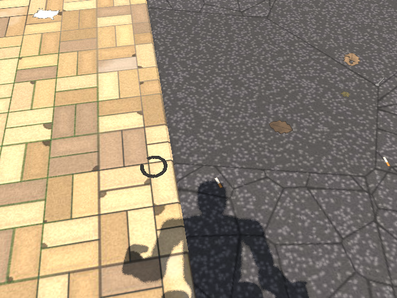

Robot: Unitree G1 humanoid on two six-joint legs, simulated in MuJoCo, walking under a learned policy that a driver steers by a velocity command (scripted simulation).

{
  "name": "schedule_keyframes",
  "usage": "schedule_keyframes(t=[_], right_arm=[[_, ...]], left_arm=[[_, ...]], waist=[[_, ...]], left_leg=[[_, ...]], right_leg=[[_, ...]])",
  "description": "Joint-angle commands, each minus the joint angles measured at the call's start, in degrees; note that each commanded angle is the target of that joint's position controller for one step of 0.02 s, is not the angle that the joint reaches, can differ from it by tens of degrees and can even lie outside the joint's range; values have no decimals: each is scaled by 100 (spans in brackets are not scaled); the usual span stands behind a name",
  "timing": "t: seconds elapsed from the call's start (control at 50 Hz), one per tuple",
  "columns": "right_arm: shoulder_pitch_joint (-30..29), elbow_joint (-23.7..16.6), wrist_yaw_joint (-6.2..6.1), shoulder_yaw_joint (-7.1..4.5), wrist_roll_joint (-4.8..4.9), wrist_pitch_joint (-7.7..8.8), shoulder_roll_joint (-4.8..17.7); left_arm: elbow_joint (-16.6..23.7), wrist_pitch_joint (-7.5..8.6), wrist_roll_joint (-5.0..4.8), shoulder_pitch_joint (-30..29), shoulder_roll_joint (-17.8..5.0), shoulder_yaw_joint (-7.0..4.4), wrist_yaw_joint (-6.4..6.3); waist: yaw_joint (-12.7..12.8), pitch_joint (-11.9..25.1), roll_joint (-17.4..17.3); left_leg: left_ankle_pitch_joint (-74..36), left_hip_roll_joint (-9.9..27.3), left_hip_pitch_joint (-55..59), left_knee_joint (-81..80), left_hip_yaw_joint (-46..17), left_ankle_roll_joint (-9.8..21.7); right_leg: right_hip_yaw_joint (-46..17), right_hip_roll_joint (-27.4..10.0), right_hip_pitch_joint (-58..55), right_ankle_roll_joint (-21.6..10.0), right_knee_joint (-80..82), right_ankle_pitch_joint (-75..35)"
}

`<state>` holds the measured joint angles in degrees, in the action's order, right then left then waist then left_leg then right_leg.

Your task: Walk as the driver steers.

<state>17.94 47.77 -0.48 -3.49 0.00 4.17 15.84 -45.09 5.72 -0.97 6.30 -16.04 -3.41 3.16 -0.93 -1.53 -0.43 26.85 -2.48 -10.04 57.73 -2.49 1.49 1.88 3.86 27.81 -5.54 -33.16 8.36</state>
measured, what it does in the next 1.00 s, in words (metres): walks ahead, turning right: left foot, then right foot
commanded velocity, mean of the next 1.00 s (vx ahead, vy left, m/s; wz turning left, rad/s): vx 0.50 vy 0.00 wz -0.54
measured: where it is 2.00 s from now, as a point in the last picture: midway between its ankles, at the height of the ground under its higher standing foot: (326, 185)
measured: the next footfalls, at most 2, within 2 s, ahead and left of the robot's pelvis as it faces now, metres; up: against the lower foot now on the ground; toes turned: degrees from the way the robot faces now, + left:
left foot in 0.42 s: +0.43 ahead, +0.09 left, +0.00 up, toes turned -19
right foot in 0.94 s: +0.57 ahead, -0.27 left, +0.00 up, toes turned -36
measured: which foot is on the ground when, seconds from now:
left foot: up 0.00-0.40, down 0.42-0.96, up 0.98-1.00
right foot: down 0.00-0.44, up 0.46-0.92, down 0.94-1.00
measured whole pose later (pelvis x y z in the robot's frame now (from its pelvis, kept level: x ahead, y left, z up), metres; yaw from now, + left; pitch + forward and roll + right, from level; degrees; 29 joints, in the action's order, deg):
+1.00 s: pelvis +0.51 -0.13 +0.00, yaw -35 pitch +2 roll +1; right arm 17.2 46.7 -0.2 -3.8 0.6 4.1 17.9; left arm -33.7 1.8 -1.3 5.6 -17.2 -3.8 2.5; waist -2.8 -3.5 0.5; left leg 28.9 4.4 -9.9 57.2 3.7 -1.8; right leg 1.9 2.0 29.7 -5.6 -38.0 10.9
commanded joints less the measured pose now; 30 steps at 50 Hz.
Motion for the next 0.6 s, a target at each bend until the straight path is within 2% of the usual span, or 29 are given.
schedule_keyframes(t=[0.02, 0.04, 0.06, 0.1, 0.12, 0.16, 0.22, 0.26, 0.3, 0.36, 0.38, 0.4, 0.42, 0.44, 0.46, 0.48, 0.5, 0.52, 0.54, 0.56, 0.6], right_arm=[[-508, -801, 92, -60, 150, 405, 756], [-678, -845, 59, -86, 24, 416, 740], [-619, -876, 27, -126, -61, 375, 745], [-431, -901, -10, -124, -103, 266, 615], [-448, -925, -31, -110, -112, 219, 555], [-795, -1064, -69, -78, -118, 172, 463], [-1429, -1228, -42, -18, -97, 202, 300], [-1792, -1317, 12, 1, -40, 243, 272], [-2057, -1415, 68, -15, 14, 288, 344], [-2068, -1459, 137, -93, 46, 380, 547], [-1867, -1420, 137, -131, 58, 409, 617], [-1411, -1307, 111, -195, 45, 437, 720], [-718, -1214, 67, -279, -44, 461, 933], [148, -1140, 8, -368, -118, 433, 1291], [447, -926, 56, -423, -76, 344, 1480], [166, -1065, 62, -293, 15, 305, 901], [-9, -1100, 37, -215, 2, 253, 620], [-250, -1083, 48, -182, -50, 220, 592], [-398, -1036, 50, -147, -63, 214, 501], [-484, -1006, 54, -122, -85, 219, 453], [-505, -914, 76, -148, -42, 265, 490]], left_arm=[[166, -50, -3, 1073, -826, -237, -92], [250, -63, 28, 809, -714, -190, -98], [318, -55, 75, 683, -641, -150, -117], [387, -68, 56, 631, -667, -157, -158], [396, -62, 45, 692, -725, -175, -188], [386, -69, 15, 867, -892, -231, -265], [341, -147, -50, 1139, -916, -250, -345], [302, -208, -70, 1352, -897, -248, -379], [266, -264, -86, 1537, -882, -248, -396], [296, -334, -68, 1567, -881, -263, -433], [330, -351, -58, 1485, -888, -274, -439], [390, -359, -51, 1355, -811, -251, -432], [493, -332, -8, 1238, -577, -169, -402], [646, -301, 51, 1364, -257, -69, -408], [798, -249, -92, 2045, -217, 1, -401], [622, -256, -142, 1990, -779, -108, -397], [683, -292, -98, 1385, -951, -163, -377], [763, -307, -43, 1096, -846, -165, -370], [836, -315, 2, 938, -797, -193, -352], [856, -344, -37, 967, -694, -191, -311], [924, -405, -73, 970, -464, -148, -275]], waist=[[588, 891, 276], [388, 501, -65], [186, 415, 1], [5, 380, 278], [0, 358, 322], [83, 273, 323], [334, 244, 425], [494, 244, 510], [578, 215, 545], [476, 220, 655], [343, 255, 762], [75, 436, 782], [-278, 1021, 631], [-507, 1821, -186], [-173, 2222, -2149], [-258, 1580, -1289], [-392, 906, -671], [-272, 507, -264], [-168, 272, -314], [-55, 151, -435], [22, 120, -578]], left_leg=[[-456, 406, -3472, 1788, -455, 49], [-689, 568, -3228, 1292, -375, 17], [-843, 708, -2833, 924, -375, -26], [-899, 778, -2542, 419, -283, -168], [-1008, 768, -2522, 182, -205, -254], [-1599, 704, -2583, -513, -111, -415], [-2749, 473, -2255, -1795, -83, -492], [-3168, 289, -1976, -2373, -45, -505], [-3110, 196, -1925, -2700, -119, -477], [-2541, 127, -1738, -3143, -257, -327], [-2347, 130, -1464, -3244, -238, -230], [-2429, 151, -796, -3505, -153, -69], [-2453, 654, 461, -3344, -494, 236], [-2108, 1714, 2188, -3312, -1788, 685], [-1061, 2779, 3201, -3717, -4201, 1477], [-231, 2663, 2712, -3894, -4052, 1327], [-424, 2344, 2028, -3938, -3011, 1055], [-1020, 2078, 1326, -4109, -2377, 930], [-1523, 1908, 897, -4248, -1958, 909], [-1807, 1736, 543, -4413, -1535, 858], [-2189, 1666, 284, -4663, -1033, 937]], right_leg=[[-3507, -1882, -3629, -1232, 1715, 863], [-3068, -1694, -2798, -1157, 1826, 281], [-2771, -1519, -2297, -1114, 1941, -241], [-2406, -1317, -1821, -1135, 2079, -805], [-2232, -1260, -1643, -1148, 2107, -1080], [-1962, -1134, -1433, -1087, 2147, -1350], [-1683, -822, -1275, -784, 2011, -1140], [-1770, -791, -1289, -681, 1895, -890], [-2066, -900, -1560, -655, 1681, -697], [-2628, -1090, -2105, -569, 1210, -581], [-2745, -1110, -2153, -516, 1025, -721], [-2693, -955, -2064, -391, 665, -980], [-2405, -695, -1649, -208, -298, -1024], [-1687, -123, -493, 84, -1986, 209], [-1203, 202, 1221, 302, -3465, 2641], [-1335, -282, 1748, 392, -4056, 2359], [-1149, -465, 1805, 455, -4186, 1834], [-1011, -628, 1654, 488, -4013, 1454], [-1005, -785, 1564, 507, -3759, 1208], [-941, -903, 1351, 506, -3632, 1092], [-791, -988, 1265, 554, -3416, 938]])
Keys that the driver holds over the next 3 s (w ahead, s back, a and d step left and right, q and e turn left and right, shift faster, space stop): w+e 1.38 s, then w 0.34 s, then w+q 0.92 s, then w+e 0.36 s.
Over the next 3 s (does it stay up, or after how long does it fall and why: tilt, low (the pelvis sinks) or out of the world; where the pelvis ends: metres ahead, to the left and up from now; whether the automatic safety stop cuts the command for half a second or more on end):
stays up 1.33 -0.85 0.00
